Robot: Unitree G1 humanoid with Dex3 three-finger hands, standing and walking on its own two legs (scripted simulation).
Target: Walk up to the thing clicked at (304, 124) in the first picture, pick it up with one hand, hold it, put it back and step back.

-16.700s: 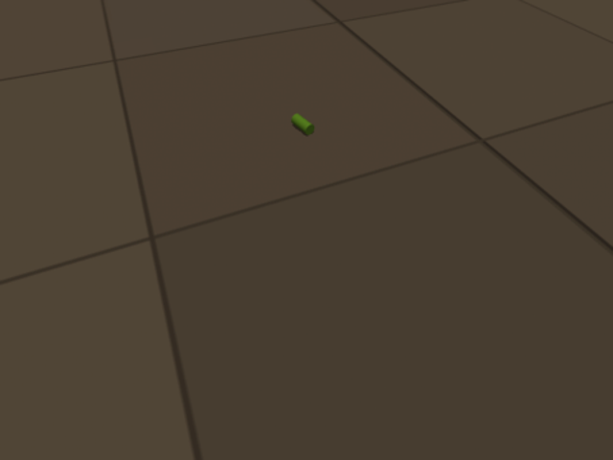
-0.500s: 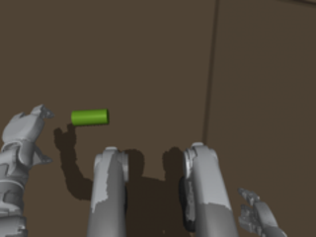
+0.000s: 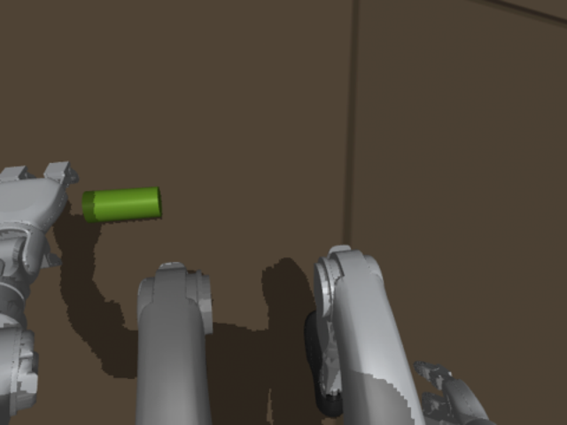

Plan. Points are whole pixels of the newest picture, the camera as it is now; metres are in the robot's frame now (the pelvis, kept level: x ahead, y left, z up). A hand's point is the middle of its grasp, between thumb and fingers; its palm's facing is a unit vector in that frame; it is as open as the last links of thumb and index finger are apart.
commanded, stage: rise first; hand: left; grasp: from above
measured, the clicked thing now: (124, 204) +0.48 +0.26 -0.33
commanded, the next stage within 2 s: approach in 0.58 s
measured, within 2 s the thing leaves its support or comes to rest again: neither
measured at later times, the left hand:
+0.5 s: hand (63, 216) +0.42 +0.31 -0.19, palm faces -0.45 -0.06 -0.89, open 13.3 cm
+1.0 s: hand (107, 192) +0.47 +0.26 -0.22, palm faces -0.43 -0.05 -0.90, open 13.8 cm
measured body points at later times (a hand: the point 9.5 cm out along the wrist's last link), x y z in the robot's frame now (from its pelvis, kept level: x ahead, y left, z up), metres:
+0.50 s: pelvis +0.01 -0.01 -0.02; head +0.24 +0.06 +0.36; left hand +0.44 +0.31 -0.14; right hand +0.09 -0.29 -0.13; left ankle +0.09 +0.12 -0.32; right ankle +0.11 -0.16 -0.32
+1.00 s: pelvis +0.01 -0.01 -0.03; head +0.26 +0.06 +0.34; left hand +0.49 +0.26 -0.17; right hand +0.07 -0.29 -0.13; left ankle +0.09 +0.12 -0.32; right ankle +0.11 -0.16 -0.32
